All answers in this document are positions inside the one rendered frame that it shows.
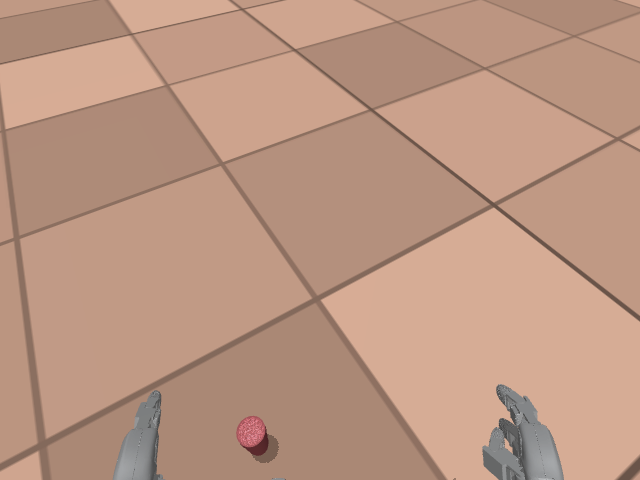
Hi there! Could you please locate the cup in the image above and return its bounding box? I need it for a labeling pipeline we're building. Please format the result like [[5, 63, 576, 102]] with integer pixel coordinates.
[[236, 416, 269, 456]]

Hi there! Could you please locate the left robot hand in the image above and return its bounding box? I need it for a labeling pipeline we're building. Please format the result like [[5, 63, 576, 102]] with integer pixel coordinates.
[[113, 390, 165, 480]]

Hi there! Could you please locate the right robot hand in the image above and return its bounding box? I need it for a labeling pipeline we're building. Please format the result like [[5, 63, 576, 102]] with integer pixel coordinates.
[[482, 384, 564, 480]]

